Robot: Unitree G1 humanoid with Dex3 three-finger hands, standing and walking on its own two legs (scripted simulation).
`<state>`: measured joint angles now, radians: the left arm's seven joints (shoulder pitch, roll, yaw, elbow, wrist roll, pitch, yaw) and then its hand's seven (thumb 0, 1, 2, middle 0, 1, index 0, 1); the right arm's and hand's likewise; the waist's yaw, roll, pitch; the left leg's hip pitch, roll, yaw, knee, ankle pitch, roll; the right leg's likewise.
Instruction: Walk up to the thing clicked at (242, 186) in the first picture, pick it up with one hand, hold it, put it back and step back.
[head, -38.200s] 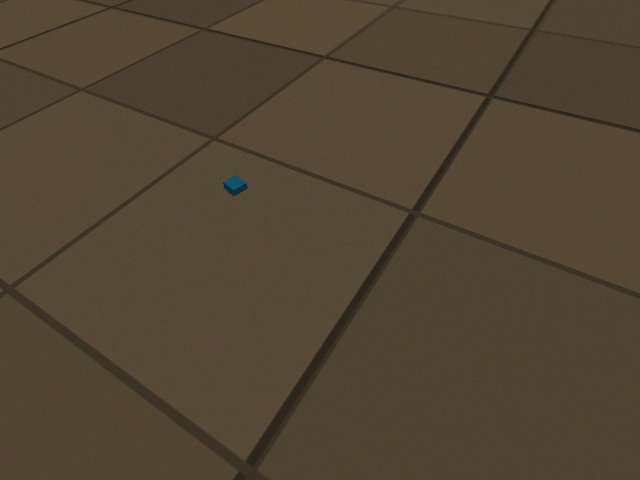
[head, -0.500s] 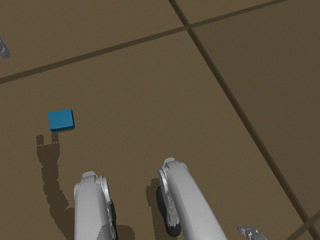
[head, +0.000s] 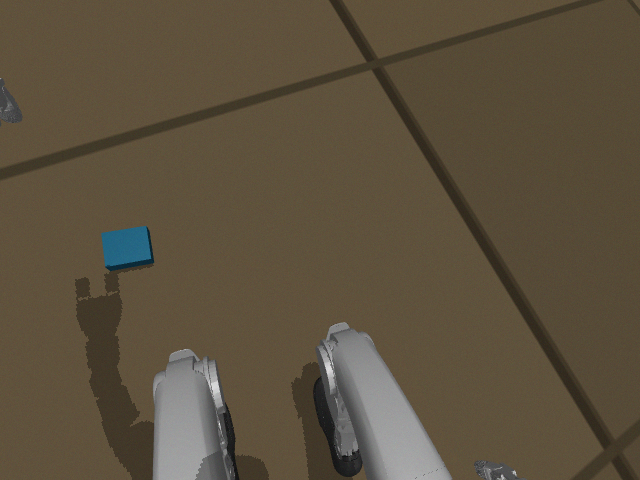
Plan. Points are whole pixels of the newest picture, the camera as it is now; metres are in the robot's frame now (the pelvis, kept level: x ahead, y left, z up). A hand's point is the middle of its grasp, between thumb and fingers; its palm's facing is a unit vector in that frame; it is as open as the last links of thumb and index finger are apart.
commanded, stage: go down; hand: left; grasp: from above
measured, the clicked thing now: (128, 248) +0.56 +0.27 -0.50
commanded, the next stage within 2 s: approach in 0.62 s
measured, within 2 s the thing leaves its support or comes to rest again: neither
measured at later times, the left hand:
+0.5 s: hand out of the picture +0.51 +0.32 -0.05, palm faces -0.44 -0.03 -0.90, open 13.9 cm
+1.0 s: hand (0, 185) +0.51 +0.31 -0.08, palm faces -0.48 -0.03 -0.87, open 13.6 cm
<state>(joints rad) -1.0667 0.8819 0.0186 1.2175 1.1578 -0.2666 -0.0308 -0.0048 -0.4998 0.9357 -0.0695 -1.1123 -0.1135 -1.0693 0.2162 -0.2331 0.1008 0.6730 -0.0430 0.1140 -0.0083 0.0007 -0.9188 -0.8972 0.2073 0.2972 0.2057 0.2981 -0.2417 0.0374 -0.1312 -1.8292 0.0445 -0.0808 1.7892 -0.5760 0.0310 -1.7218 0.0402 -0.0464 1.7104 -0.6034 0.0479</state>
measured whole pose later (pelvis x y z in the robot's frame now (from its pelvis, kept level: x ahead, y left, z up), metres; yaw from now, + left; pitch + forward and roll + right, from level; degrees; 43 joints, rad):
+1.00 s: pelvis +0.01 +0.00 +0.01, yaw +0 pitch +36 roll -8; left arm -1.07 0.84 -0.03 1.35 1.18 -0.27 0.07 0.00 -0.45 0.91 -0.09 -1.10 -0.14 -1.05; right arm 0.22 -0.24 0.10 0.67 -0.04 0.10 0.01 0.00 -0.91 -0.89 0.21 0.30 0.21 0.30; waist -0.25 0.03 -0.15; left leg -1.81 0.05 -0.08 1.78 -0.59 0.03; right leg -1.71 0.05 -0.05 1.70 -0.62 0.04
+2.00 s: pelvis +0.00 -0.01 -0.20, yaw -9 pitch +32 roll -13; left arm -1.12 1.07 0.11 1.49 1.29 -0.18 0.37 0.00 -0.58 1.03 -0.11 -0.91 -0.08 -0.94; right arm 0.14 -0.31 0.27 0.61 -0.18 -0.03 0.12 0.00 -0.91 -0.89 0.21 0.30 0.20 0.30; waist -0.37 -0.09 0.11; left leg -2.37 0.05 -0.24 2.48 -0.71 -0.01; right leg -2.23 0.10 -0.16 2.35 -0.72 0.05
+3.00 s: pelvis +0.00 -0.01 -0.20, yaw -10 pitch +29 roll -15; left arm -1.14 1.10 0.05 1.62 1.27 -0.24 0.41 0.00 -0.59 1.02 -0.10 -0.94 -0.07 -0.97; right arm 0.11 -0.31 0.36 0.60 -0.21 -0.08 0.13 0.00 -0.91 -0.90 0.21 0.30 0.21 0.30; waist -0.40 -0.15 0.17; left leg -2.35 0.05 -0.28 2.51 -0.71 -0.01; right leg -2.21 0.11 -0.19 2.35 -0.70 0.06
